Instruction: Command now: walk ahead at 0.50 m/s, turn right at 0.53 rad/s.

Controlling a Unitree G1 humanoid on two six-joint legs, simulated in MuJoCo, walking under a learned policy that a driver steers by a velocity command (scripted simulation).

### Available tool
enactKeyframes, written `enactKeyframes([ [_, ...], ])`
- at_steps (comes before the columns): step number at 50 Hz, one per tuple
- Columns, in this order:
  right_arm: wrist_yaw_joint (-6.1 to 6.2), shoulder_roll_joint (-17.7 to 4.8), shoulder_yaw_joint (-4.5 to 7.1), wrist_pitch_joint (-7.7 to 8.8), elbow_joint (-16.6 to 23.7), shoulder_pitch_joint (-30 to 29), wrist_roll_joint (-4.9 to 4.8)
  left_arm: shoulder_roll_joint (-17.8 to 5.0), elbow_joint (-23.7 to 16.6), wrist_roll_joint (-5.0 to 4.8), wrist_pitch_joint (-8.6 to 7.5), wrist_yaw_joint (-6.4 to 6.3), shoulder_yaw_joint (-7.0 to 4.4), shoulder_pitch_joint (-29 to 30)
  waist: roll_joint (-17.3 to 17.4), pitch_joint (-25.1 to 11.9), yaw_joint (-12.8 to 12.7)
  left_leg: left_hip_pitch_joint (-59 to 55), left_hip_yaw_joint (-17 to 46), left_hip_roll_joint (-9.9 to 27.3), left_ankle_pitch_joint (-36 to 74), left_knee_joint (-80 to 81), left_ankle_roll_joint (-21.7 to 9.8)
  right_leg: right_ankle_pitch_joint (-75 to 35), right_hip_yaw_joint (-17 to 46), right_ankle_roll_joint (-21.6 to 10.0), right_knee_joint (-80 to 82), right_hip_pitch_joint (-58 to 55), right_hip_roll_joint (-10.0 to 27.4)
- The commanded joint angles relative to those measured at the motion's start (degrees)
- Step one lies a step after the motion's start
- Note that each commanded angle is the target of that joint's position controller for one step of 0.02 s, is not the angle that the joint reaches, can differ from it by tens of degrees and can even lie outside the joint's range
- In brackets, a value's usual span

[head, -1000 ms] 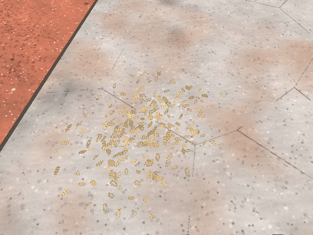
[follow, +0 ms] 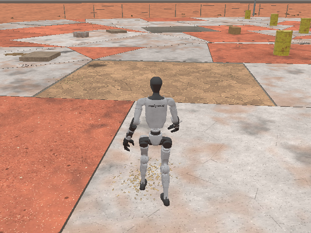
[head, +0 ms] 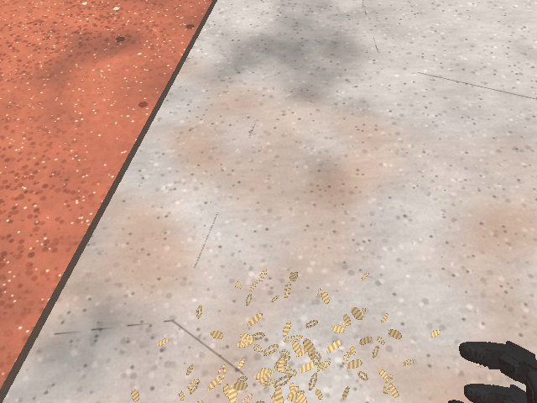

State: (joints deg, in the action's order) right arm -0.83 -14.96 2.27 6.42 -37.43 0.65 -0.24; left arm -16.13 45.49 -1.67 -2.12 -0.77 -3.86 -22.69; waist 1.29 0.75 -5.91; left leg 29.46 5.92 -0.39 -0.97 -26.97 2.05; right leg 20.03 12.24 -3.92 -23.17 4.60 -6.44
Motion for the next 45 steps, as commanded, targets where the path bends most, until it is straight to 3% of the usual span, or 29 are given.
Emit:
enactKeyframes([
  [1, 0.35, -8.6, 3.40, 1.71, 2.7, 4.4, -0.12, -7.7, -4.2, 0.18, -0.15, -0.33, -1.93, 2.5, -8.3, -4.1, 7.0, -16.0, -1.4, 0.0, -1.7, 4.2, -3.2, -21.0, 11.9, -4.7, -3.8, 4.2, 11.5],
  [2, 0.86, -11.1, 4.28, 1.87, 1.8, 12.5, 0.83, -5.0, -5.4, 0.83, -0.45, -0.03, -0.93, 3.8, -5.5, -11.0, 11.0, -29.7, 4.3, 7.2, -2.9, 2.1, -6.8, -18.6, 8.3, -2.8, -16.2, 9.8, 8.8],
  [3, 1.25, -15.6, 5.38, 1.15, 0.7, 19.7, 1.79, -1.4, -6.7, 0.34, -0.99, -0.20, 0.16, -1.8, 7.2, -19.1, 10.6, -49.7, 23.9, 19.6, -9.8, 3.1, -14.4, -0.4, -0.4, 1.2, -34.5, 27.3, 0.8],
  [4, 0.69, -14.0, 5.19, 0.48, -0.6, 21.4, 0.52, -4.0, -7.4, -0.42, -1.34, -0.14, 0.29, -4.8, 17.2, -19.9, 9.5, -51.2, 40.4, 25.9, -21.5, 7.5, -18.2, 15.1, -2.2, 2.1, -45.1, 38.3, 3.1],
  [5, 0.78, -9.2, 3.95, 0.21, 0.2, 18.3, 0.06, -8.4, -6.5, -0.68, -1.05, -0.05, -0.87, -1.5, 9.5, -11.7, 10.2, -44.2, 34.2, 23.4, -26.5, 9.0, -16.1, 10.3, -1.5, 2.7, -49.6, 41.5, 6.4],
  [6, 0.88, -7.3, 3.31, -0.22, 0.4, 15.7, 0.23, -9.1, -7.1, -0.08, -0.65, 0.04, -1.18, 3.0, 4.6, -5.8, 10.2, -36.8, 24.8, 20.5, -22.3, 9.9, -13.8, 5.6, -3.7, 3.2, -49.9, 40.9, 8.2],
  [7, 0.77, -6.4, 2.89, -0.47, 0.1, 13.4, 0.56, -8.3, -7.8, 0.47, -0.53, 0.16, -1.30, 5.2, 2.8, -2.4, 9.0, -30.6, 19.1, 17.9, -16.8, 11.7, -12.8, 2.3, -4.5, 3.4, -47.7, 39.6, 9.7],
  [8, 0.73, -5.4, 2.48, -0.43, -0.3, 12.0, 0.86, -7.6, -8.2, 0.56, -0.30, 0.41, -1.52, 5.9, 3.7, -0.5, 7.7, -26.5, 14.6, 16.1, -12.0, 13.3, -12.3, 0.2, -4.6, 3.5, -45.8, 37.9, 11.3],
  [10, 0.56, -5.4, 2.57, 0.00, -1.1, 11.2, 0.80, -5.2, -8.7, 0.07, 0.35, 0.93, -1.14, 5.6, 5.3, 0.2, 6.5, -22.1, 8.3, 14.4, -7.0, 16.1, -12.4, -2.2, -6.1, 3.8, -44.1, 35.4, 12.5],
  [12, 0.54, -6.8, 3.09, 0.46, -2.2, 11.4, 0.61, -4.2, -9.8, 0.33, 0.68, 1.06, -0.87, 7.2, 4.2, 0.5, 6.3, -21.6, 4.1, 14.8, -2.4, 17.8, -13.5, -5.4, -6.3, 4.6, -41.3, 36.8, 13.2],
  [17, 0.67, -9.2, 3.54, 0.08, -4.8, 13.2, 0.41, -2.6, -11.5, 0.58, -0.10, 2.12, 0.07, 13.6, 1.7, 1.0, 8.2, -23.4, -5.6, 13.2, 5.4, 18.3, -12.5, -18.7, -8.0, 4.5, -25.8, 35.1, 12.6],
  [20, 0.49, -10.7, 3.68, -0.55, -6.9, 16.6, -0.48, -1.6, -13.3, 0.59, -0.79, 3.01, 0.79, 19.7, 1.2, 2.6, 10.3, -25.0, -7.9, 13.7, 4.7, 18.4, -12.1, -21.1, -10.9, 3.3, -16.8, 32.2, 11.0],
  [23, 0.38, -12.3, 4.01, -1.55, -9.0, 19.2, -1.49, -2.7, -15.3, 0.47, -1.03, 3.67, 0.66, 23.2, 2.1, 3.8, 10.3, -30.7, -7.6, 16.3, 8.7, 16.2, -11.5, -15.5, -12.2, 1.4, -11.8, 32.1, 9.8],
  [25, 0.61, -13.5, 4.18, -2.29, -9.9, 19.1, -1.84, -4.5, -15.4, 0.84, -1.08, 3.75, -0.16, 20.7, 3.9, 1.4, 7.5, -33.3, -8.7, 16.7, 23.7, 10.3, -10.3, -10.8, -14.4, -0.7, -9.0, 25.8, 7.3],
  [26, 0.83, -13.8, 4.05, -2.66, -10.2, 18.4, -1.99, -6.3, -13.7, 1.10, -1.07, 3.53, -1.24, 14.3, 4.0, -2.6, 3.4, -32.1, -11.0, 15.2, 32.6, 2.5, -9.0, -12.9, -16.2, -2.2, -6.0, 15.7, 5.2],
  [27, 1.16, -12.5, 3.35, -2.64, -10.1, 19.1, -1.51, -9.5, -11.1, 1.13, -0.83, 2.90, -2.89, 5.8, 3.2, -8.0, -0.5, -25.7, -13.4, 12.9, 31.9, -8.5, -7.0, -16.1, -15.3, -3.8, -6.0, 1.0, 4.8],
  [28, 1.20, -8.4, 1.76, -2.00, -7.9, 20.0, 0.28, -15.0, -9.8, 1.72, -0.30, 1.78, -4.32, -3.2, -5.4, -16.5, -2.8, -7.7, -15.2, 8.6, 10.6, -28.8, -3.9, -17.9, 2.8, -9.0, -7.7, -19.6, 17.8],
  [29, 0.45, -4.0, 0.01, -0.69, -7.8, 25.0, 0.50, -17.1, -9.7, 1.35, -0.47, 1.92, -4.01, -3.1, -15.6, -24.6, 1.3, 7.2, -7.1, -0.1, -33.2, -44.2, -2.0, -11.7, 28.8, -17.0, 0.1, -29.2, 29.2],
  [30, -0.06, -9.9, 1.68, 0.03, -7.9, 19.7, -1.47, -11.7, -9.7, 1.25, -0.81, 2.19, -2.63, -2.7, -8.9, -21.4, -1.4, 12.8, -1.0, 2.7, -32.3, -48.8, -2.5, -8.4, 26.2, -15.0, 2.4, -26.4, 27.5],
  [31, -0.19, -10.4, 1.80, 0.44, -6.1, 14.9, -2.44, -10.2, -9.4, 1.19, -1.14, 2.24, -1.99, 0.5, -8.4, -12.4, -0.6, 15.7, -2.7, 4.9, -27.5, -47.9, -3.1, -12.4, 16.6, -12.8, 3.4, -18.5, 25.1],
  [32, 0.26, -9.5, 1.62, 0.55, -6.1, 13.3, -1.61, -8.7, -9.3, 1.16, -1.32, 2.27, -1.55, 4.1, -5.0, -8.2, 1.5, 14.1, -3.3, 7.0, -22.6, -44.1, -3.1, -16.4, 10.8, -11.2, 4.6, -10.7, 22.4],
  [33, 0.45, -9.4, 1.91, 0.19, -6.3, 13.3, -0.68, -7.1, -9.6, 1.57, -1.52, 2.46, -1.05, 6.9, -5.3, -5.3, 3.6, 11.2, -3.3, 8.3, -19.6, -41.1, -2.8, -20.8, 6.7, -10.6, 6.5, -4.1, 20.6],
  [34, 0.32, -8.8, 1.91, -0.52, -6.8, 15.1, -0.61, -6.0, -9.8, 2.01, -1.80, 2.52, -0.74, 8.5, -6.1, -4.8, 5.5, 7.5, -2.7, 9.2, -17.5, -39.8, -2.5, -21.8, 4.7, -10.6, 8.6, 0.2, 19.5],
  [36, 0.33, -6.6, 1.57, -1.76, -7.5, 16.8, -0.48, -6.1, -9.1, 1.73, -2.67, 2.51, -0.92, 9.3, -5.8, -4.0, 7.2, 5.3, -3.1, 9.3, -15.1, -37.1, -1.4, -22.9, 2.0, -11.7, 12.1, 4.4, 19.3],
  [38, 0.63, -5.9, 1.37, -2.41, -6.5, 13.8, 0.06, -7.1, -7.9, 1.69, -3.24, 2.17, -1.24, 8.8, -4.9, -1.6, 7.2, 7.5, -3.1, 9.4, -10.6, -32.2, -0.3, -24.0, -0.9, -11.8, 14.3, 6.0, 19.0],
  [40, 0.50, -5.3, 1.06, -2.30, -5.5, 10.1, 0.33, -7.5, -6.7, 1.62, -3.19, 1.67, -1.36, 7.5, -4.4, -0.1, 6.2, 8.9, -3.1, 9.3, -3.6, -24.8, 0.1, -23.7, -3.7, -10.8, 15.2, 5.5, 17.9],
  [43, -0.32, -4.2, 0.41, -1.62, -4.2, 4.2, -0.07, -8.7, -5.1, 1.34, -2.83, 1.13, -1.61, 5.5, -4.5, 1.7, 4.0, 6.4, -4.5, 7.2, 5.3, -13.2, -0.3, -21.2, -7.3, -8.8, 15.6, 5.5, 16.5],
  [45, -0.88, -4.4, 0.24, -1.36, -3.3, 0.9, -0.43, -9.7, -3.6, 0.90, -2.64, 1.05, -1.90, 3.1, -4.6, 2.4, 2.5, 5.1, -5.0, 6.0, 7.2, -9.0, -0.7, -18.7, -7.2, -8.4, 15.3, 3.9, 17.4],
])
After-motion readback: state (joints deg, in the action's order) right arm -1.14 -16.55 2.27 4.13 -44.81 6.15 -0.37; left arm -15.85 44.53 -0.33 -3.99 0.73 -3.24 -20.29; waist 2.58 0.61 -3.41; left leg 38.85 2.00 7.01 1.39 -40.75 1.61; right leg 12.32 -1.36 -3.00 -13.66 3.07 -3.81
